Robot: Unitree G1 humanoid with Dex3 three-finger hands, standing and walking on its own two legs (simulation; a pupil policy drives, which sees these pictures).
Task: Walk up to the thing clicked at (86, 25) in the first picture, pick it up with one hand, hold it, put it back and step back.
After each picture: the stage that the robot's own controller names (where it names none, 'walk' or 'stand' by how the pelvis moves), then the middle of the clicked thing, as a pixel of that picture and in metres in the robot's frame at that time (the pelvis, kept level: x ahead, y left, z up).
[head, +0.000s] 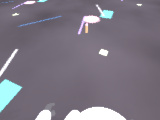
stand; (86, 28) +2.21 +0.26 -0.65
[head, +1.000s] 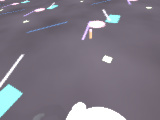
walk; (90, 33) +2.09 +0.30 -0.65
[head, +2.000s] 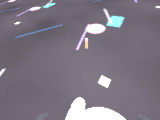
walk; (86, 43) +1.52 +0.30 -0.65
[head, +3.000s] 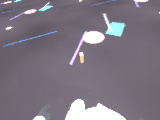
walk; (81, 57) +1.08 +0.29 -0.65
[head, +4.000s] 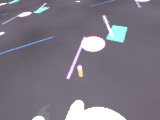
walk; (80, 71) +0.75 +0.26 -0.65
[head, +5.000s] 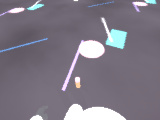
walk; (77, 82) +0.53 +0.21 -0.64
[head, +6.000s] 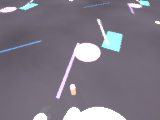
stand; (73, 89) +0.42 +0.22 -0.64
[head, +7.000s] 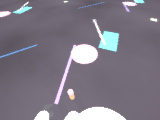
stand; (71, 94) +0.36 +0.24 -0.65
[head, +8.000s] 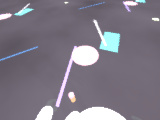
stand; (72, 97) +0.32 +0.24 -0.66
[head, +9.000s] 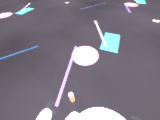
stand; (71, 97) +0.33 +0.24 -0.66
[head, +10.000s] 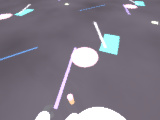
stand; (71, 99) +0.31 +0.24 -0.66
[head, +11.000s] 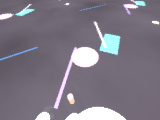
stand; (71, 99) +0.31 +0.24 -0.66
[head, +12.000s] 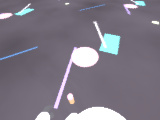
stand; (71, 99) +0.31 +0.24 -0.66
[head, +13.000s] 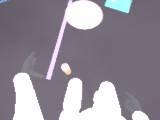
go down; (66, 69) +0.38 +0.24 -0.40
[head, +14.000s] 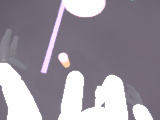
go down; (65, 61) +0.41 +0.25 -0.28
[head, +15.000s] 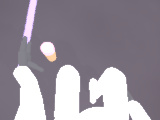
close in; (50, 53) +0.41 +0.27 -0.18
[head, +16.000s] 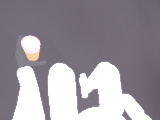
close; (32, 51) +0.40 +0.29 -0.16
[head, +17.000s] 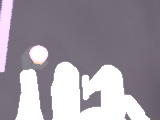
lift; (39, 57) +0.34 +0.29 -0.16
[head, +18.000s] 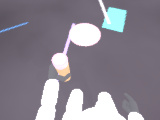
lift; (63, 69) +0.31 +0.19 +0.04
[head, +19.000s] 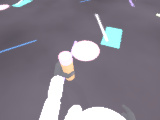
hold; (68, 68) +0.33 +0.18 +0.06
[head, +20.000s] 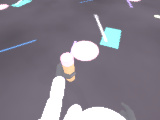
hold; (69, 69) +0.33 +0.17 +0.05
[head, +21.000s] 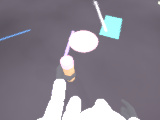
crouch; (69, 70) +0.33 +0.17 +0.00
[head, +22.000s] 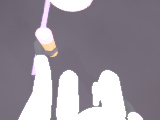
lower; (49, 45) +0.47 +0.26 -0.04
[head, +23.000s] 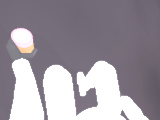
lower; (26, 46) +0.43 +0.29 -0.17
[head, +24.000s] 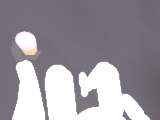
lower; (29, 48) +0.41 +0.29 -0.17
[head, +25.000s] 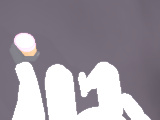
lower; (28, 49) +0.41 +0.29 -0.16
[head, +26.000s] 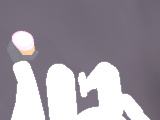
lower; (27, 48) +0.41 +0.31 -0.16
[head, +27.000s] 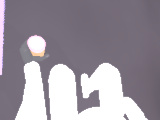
open; (37, 50) +0.41 +0.28 -0.16
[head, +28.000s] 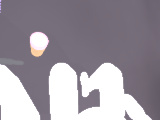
stand; (38, 47) +0.41 +0.28 -0.16
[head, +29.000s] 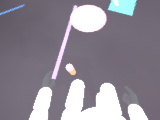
walk; (71, 70) +0.41 +0.23 -0.41
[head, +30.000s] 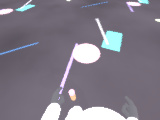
stand; (72, 95) +0.35 +0.21 -0.60
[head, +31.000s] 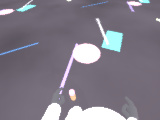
stand; (72, 95) +0.35 +0.21 -0.60
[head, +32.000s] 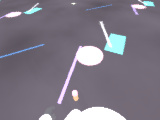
stand; (75, 95) +0.36 +0.20 -0.65
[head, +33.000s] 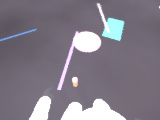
walk; (75, 82) +0.42 +0.17 -0.63
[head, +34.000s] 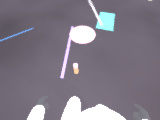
walk; (75, 68) +0.62 +0.24 -0.63
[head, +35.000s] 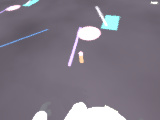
walk; (81, 57) +0.95 +0.28 -0.63
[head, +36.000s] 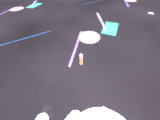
stand; (81, 59) +1.01 +0.24 -0.65
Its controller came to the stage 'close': yes
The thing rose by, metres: 0.69
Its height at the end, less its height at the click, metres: +0.00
